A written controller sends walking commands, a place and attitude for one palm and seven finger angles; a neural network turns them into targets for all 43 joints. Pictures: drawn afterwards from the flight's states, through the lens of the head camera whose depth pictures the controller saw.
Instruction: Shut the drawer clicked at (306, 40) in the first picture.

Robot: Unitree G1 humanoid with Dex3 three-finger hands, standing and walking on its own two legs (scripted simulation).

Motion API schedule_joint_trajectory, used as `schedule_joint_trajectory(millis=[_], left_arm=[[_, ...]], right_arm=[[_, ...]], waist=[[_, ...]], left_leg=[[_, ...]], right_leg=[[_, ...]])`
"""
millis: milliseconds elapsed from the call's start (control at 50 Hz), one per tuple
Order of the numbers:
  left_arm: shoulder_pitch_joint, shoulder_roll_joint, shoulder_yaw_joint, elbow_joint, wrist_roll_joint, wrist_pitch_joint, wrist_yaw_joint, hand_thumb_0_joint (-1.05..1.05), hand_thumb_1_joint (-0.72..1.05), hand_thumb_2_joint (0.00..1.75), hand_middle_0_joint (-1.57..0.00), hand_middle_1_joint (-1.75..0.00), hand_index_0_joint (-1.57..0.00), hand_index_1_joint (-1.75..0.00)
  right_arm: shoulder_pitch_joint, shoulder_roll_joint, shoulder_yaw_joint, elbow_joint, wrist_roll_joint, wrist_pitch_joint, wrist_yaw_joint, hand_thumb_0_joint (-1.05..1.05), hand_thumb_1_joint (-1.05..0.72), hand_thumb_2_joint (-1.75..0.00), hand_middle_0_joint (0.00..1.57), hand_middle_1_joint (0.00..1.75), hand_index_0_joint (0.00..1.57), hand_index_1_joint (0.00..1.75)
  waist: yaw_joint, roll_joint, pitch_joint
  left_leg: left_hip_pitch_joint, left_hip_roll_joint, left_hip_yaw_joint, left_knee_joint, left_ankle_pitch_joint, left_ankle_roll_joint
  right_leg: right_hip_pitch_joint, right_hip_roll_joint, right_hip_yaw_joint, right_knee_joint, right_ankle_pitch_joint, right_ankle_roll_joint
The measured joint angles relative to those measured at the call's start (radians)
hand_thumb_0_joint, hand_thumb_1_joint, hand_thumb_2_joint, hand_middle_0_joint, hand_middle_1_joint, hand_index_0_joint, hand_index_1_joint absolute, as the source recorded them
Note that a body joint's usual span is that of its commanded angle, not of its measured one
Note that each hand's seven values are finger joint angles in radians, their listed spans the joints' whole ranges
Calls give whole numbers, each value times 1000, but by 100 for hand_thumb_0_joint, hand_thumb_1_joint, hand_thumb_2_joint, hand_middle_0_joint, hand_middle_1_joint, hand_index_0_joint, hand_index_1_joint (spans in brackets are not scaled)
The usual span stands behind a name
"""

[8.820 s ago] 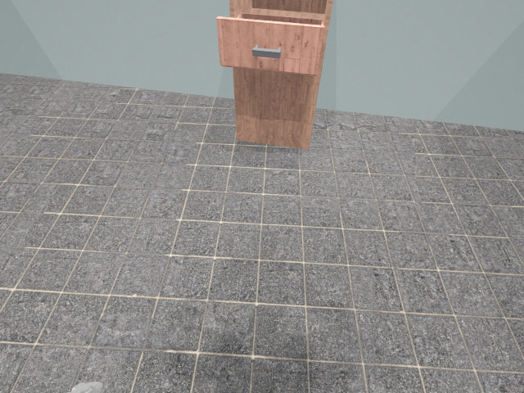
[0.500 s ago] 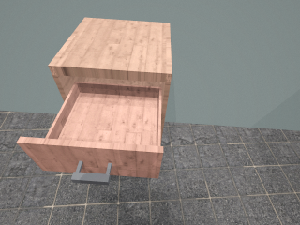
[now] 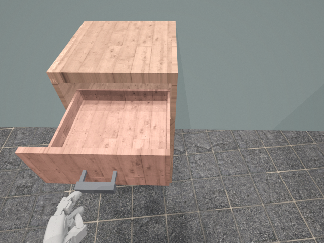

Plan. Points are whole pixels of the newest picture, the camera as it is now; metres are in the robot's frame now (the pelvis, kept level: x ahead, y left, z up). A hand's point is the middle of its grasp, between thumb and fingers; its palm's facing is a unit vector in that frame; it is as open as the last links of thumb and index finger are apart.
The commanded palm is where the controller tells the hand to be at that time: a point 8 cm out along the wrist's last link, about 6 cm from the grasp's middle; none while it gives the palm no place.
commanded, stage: raise the hand and make a fist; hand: left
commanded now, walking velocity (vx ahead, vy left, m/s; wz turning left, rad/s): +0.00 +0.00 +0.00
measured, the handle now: (97, 180) +0.30 +0.19 -0.04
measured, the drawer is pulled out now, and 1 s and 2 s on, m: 0.30 0.28 0.28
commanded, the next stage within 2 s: bring the fist close to the handle in 1.72 s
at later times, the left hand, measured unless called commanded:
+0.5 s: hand (92, 241) +0.14 +0.16 -0.01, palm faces +0.03 -1.00 -0.05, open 4.6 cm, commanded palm +0.11 +0.22 +0.00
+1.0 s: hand out of the picture +0.13 +0.16 +0.03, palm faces +0.00 -1.00 -0.02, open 3.1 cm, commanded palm +0.09 +0.21 +0.03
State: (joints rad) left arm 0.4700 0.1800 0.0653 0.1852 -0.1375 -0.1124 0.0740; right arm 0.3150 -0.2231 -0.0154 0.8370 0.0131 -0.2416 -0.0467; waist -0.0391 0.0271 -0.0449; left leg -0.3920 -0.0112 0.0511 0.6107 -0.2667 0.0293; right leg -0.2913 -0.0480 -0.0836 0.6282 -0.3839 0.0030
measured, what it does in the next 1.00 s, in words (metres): stands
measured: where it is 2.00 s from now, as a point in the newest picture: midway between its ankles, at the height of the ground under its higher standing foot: outside the picture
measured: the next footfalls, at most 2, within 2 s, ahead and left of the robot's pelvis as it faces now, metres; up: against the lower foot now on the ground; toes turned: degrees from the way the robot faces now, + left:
none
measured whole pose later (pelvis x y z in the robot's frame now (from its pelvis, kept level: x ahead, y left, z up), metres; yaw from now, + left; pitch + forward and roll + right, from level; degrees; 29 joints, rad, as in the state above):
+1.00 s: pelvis -0.02 +0.00 -0.05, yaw +0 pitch +9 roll -2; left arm 0.73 0.18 0.05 -0.31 -0.23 -0.36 -0.20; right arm 0.20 -0.21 -0.02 0.50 0.04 -0.22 -0.04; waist 0.01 0.04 -0.14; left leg -0.76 0.03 0.02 1.01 -0.42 0.03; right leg -0.62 -0.02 -0.10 0.98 -0.52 -0.01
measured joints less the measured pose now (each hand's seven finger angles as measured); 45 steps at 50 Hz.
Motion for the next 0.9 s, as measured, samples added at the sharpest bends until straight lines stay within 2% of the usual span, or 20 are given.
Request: schedule_joint_trajectory(millis=[20, 60, 160, 200, 220, 260, 320, 360, 420, 520, 640, 780, 900], left_arm=[[-2, -5, 20, 18, -12, -40, -23, 2, 94, 90, -26, -37, -24, -36], [13, -11, 42, 37, -44, -156, -96, 1, 94, 90, -29, -40, -25, -39], [62, -23, 28, -80, -71, -405, -254, 1, 92, 90, -37, -49, -34, -48], [60, -25, 31, -120, -82, -481, -303, 1, 91, 90, -41, -53, -39, -52], [52, -23, 34, -134, -89, -495, -321, 1, 91, 90, -43, -55, -41, -55], [31, -14, 40, -159, -105, -472, -349, 1, 91, 90, -47, -59, -46, -59], [18, 7, 47, -194, -117, -365, -365, 1, 90, 90, -53, -66, -52, -66], [24, 20, 50, -218, -122, -300, -361, 1, 90, 90, -57, -70, -57, -70], [40, 31, 68, -243, -125, -255, -350, 2, 90, 90, -63, -77, -63, -77], [64, 32, 100, -252, -137, -257, -351, 2, 90, 90, -73, -87, -73, -88], [113, 30, 102, -268, -148, -268, -362, 2, 90, 90, -85, -100, -85, -101], [168, 23, 83, -327, -144, -297, -335, 2, 90, 90, -99, -116, -99, -116], [219, 13, 37, -412, -122, -281, -303, 2, 90, 90, -111, -129, -111, -129]], right_arm=[[-24, -8, -7, -32, -5, -7, 6, 1, -92, -89, 20, 30, 20, 30], [-65, -17, -22, -97, -11, -22, 14, 1, -91, -89, 20, 30, 20, 30], [-142, -41, -57, -213, -14, -55, 20, 1, -91, -89, 20, 30, 20, 30], [-175, -46, -61, -239, -8, -53, 19, 1, -91, -89, 20, 30, 20, 30], [-189, -46, -60, -251, -3, -48, 16, 1, -91, -89, 20, 30, 20, 30], [-207, -41, -51, -278, 8, -31, 8, 1, -91, -89, 20, 30, 20, 30], [-204, -15, -25, -310, 22, -1, -8, 1, -91, -89, 20, 30, 20, 30], [-185, 9, -4, -320, 25, 14, -18, 1, -91, -89, 20, 30, 20, 30], [-148, 41, 22, -312, 22, 30, -27, 1, -90, -89, 20, 30, 20, 30], [-91, 53, 32, -268, 18, 41, -25, 1, -90, -89, 20, 30, 20, 30], [-52, 19, 1, -230, 25, 31, -25, 1, -90, -89, 20, 30, 20, 30], [-56, -8, -34, -236, 31, 11, -26, 1, -90, -89, 20, 30, 20, 30], [-86, -4, -30, -282, 33, 8, -9, 1, -91, -90, 20, 30, 20, 30]], waist=[[-5, 6, -17], [1, 0, -50], [50, -29, -97], [62, -30, -107], [68, -29, -107], [79, -24, -99], [85, -12, -89], [82, -3, -87], [72, 6, -89], [49, 18, -89], [32, 23, -80], [30, 10, -78], [36, 10, -84]], left_leg=[[-50, 7, 2, 40, -12, -2], [-161, 21, 9, 135, -42, -7], [-384, 47, -13, 373, -121, -19], [-452, 54, -32, 451, -146, -31], [-478, 57, -40, 483, -155, -34], [-508, 60, -55, 526, -167, -38], [-512, 63, -71, 543, -172, -43], [-498, 65, -76, 531, -169, -45], [-472, 70, -78, 501, -160, -46], [-440, 71, -72, 457, -147, -46], [-416, 65, -53, 426, -141, -35], [-402, 58, -38, 414, -144, -20], [-381, 51, -36, 407, -149, -8]], right_leg=[[-52, 4, 3, 41, -11, -3], [-169, 11, 12, 145, -42, -12], [-381, 27, -2, 373, -111, -33], [-439, 32, -18, 448, -156, -42], [-460, 34, -25, 478, -171, -47], [-484, 37, -38, 517, -185, -55], [-481, 42, -52, 528, -191, -61], [-464, 46, -57, 512, -186, -63], [-437, 53, -59, 476, -173, -64], [-408, 56, -53, 429, -154, -59], [-391, 49, -35, 400, -143, -47], [-378, 42, -21, 383, -138, -32], [-350, 36, -20, 363, -134, -20]])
